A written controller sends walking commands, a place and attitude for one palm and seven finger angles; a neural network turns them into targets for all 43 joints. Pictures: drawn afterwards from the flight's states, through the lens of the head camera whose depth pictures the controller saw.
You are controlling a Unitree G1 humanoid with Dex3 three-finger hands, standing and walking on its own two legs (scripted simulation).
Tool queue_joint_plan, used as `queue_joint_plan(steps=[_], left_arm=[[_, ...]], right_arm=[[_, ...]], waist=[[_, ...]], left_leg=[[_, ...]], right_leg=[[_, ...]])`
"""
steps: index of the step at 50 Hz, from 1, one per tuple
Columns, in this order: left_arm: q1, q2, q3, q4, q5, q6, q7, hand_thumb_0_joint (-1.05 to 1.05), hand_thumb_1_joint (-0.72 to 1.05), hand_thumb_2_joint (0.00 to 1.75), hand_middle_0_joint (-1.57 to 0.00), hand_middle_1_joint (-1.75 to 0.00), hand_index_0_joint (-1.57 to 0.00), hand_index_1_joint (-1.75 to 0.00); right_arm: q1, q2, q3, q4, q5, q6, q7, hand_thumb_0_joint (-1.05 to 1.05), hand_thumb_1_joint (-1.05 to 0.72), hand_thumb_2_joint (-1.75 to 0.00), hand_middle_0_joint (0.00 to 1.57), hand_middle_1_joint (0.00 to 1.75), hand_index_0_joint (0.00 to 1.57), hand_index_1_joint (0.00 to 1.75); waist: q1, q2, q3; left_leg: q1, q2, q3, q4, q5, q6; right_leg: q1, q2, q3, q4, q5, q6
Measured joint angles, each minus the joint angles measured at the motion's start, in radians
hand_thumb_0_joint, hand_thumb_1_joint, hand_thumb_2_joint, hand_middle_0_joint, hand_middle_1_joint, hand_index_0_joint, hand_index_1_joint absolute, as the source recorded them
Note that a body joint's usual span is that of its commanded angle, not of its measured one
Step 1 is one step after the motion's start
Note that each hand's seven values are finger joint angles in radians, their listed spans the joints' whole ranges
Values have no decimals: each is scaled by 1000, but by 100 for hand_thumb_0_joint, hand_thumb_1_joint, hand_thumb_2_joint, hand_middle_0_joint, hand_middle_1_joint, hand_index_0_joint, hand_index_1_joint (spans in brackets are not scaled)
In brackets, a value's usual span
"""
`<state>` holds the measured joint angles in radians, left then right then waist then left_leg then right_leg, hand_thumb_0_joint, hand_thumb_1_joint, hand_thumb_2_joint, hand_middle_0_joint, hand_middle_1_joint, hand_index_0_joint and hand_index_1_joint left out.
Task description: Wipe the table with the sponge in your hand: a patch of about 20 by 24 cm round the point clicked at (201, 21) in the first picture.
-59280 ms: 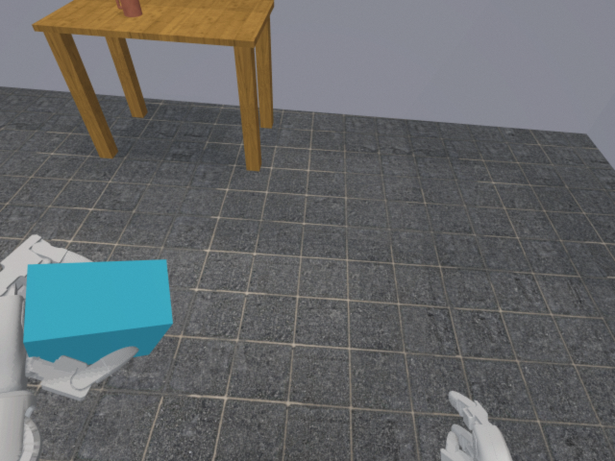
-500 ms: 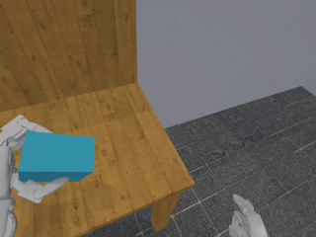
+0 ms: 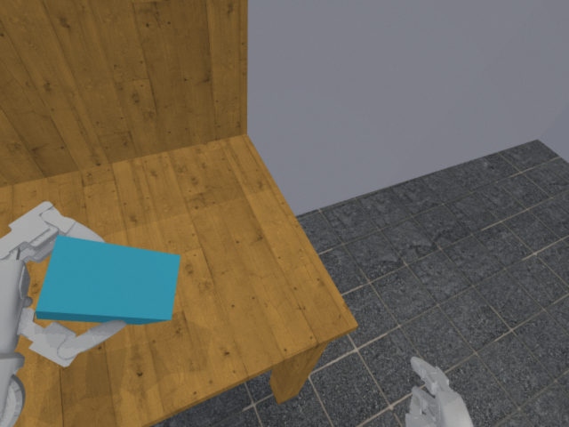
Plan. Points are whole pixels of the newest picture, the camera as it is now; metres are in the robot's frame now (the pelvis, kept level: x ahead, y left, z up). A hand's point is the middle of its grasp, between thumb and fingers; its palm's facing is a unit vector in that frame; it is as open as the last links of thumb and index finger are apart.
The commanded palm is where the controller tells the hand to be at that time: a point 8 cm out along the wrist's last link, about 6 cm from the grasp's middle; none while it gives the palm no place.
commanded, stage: come to a stop and stand still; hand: left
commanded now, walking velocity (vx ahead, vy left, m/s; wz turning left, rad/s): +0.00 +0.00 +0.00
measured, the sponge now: (123, 290) +0.23 +0.20 +0.12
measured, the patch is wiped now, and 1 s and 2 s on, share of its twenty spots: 0.00 0.00 0.00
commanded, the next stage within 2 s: look again from close up in 0.32 s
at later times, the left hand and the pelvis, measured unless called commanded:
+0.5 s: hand (44, 280) +0.22 +0.26 +0.15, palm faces +0.37 -0.86 -0.36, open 10.6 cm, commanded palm +0.16 +0.29 +0.18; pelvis +0.00 +0.01 +0.00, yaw +1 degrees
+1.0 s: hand (58, 286) +0.21 +0.24 +0.16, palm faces +0.35 -0.86 -0.38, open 10.6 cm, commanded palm +0.15 +0.28 +0.18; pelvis -0.01 +0.00 +0.00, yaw +0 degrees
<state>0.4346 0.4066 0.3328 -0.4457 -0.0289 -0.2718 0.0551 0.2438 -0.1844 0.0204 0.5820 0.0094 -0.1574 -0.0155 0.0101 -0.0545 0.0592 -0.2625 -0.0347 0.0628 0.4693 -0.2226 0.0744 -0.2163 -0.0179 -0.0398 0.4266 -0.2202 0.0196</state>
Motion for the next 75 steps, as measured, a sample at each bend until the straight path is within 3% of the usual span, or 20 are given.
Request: queue_joint_plan(steps=[5,10,19,34,48,61,75], left_arm=[[-33,33,50,-8,0,10,14,-1,-56,103,-69,-132,-72,-130],[-51,12,63,-56,-3,9,35,-1,-56,103,-69,-132,-72,-130],[-34,-12,27,-34,-4,29,27,-1,-56,103,-69,-132,-72,-131],[-27,-38,15,-8,-2,49,36,-1,-56,103,-69,-132,-72,-131],[-13,-19,21,-7,-1,48,28,-1,-56,103,-69,-132,-72,-131],[-28,-24,24,-30,-14,76,18,-1,-56,103,-69,-132,-72,-131],[7,-12,28,-59,-53,115,9,-1,-56,103,-69,-132,-72,-131]], right_arm=[[-2,7,3,7,-3,-12,-8,1,-90,-90,20,30,21,30],[-32,6,3,5,-7,-22,5,1,-90,-90,20,30,21,30],[-72,14,11,-28,-5,7,2,1,-90,-89,20,30,21,30],[-24,-3,8,-11,-3,22,-19,1,-90,-90,20,30,21,30],[-5,-2,-1,-2,-3,16,-20,1,-90,-90,20,30,21,30],[-29,18,-2,-27,0,31,3,1,-90,-90,20,30,21,30],[-35,-23,-36,-29,6,56,-19,1,-90,-90,20,30,21,30]], waist=[[15,-20,28],[24,-20,31],[17,-5,6],[19,15,-7],[1,8,-10],[7,9,2],[-4,31,-20]], left_leg=[[0,-10,-13,11,-8,3],[4,-13,-12,19,-17,7],[12,-9,-8,13,-15,8],[20,0,-13,-10,12,3],[25,7,-6,-26,25,-7],[7,47,-14,-1,14,-46],[-27,107,-33,61,-25,-95]], right_leg=[[6,-10,-13,9,-14,5],[15,-13,-12,8,-17,9],[29,-8,-9,-15,-3,13],[42,2,-13,-48,29,6],[33,8,-6,-43,33,-4],[12,47,-12,-18,21,-42],[-13,106,-27,18,-7,-101]])
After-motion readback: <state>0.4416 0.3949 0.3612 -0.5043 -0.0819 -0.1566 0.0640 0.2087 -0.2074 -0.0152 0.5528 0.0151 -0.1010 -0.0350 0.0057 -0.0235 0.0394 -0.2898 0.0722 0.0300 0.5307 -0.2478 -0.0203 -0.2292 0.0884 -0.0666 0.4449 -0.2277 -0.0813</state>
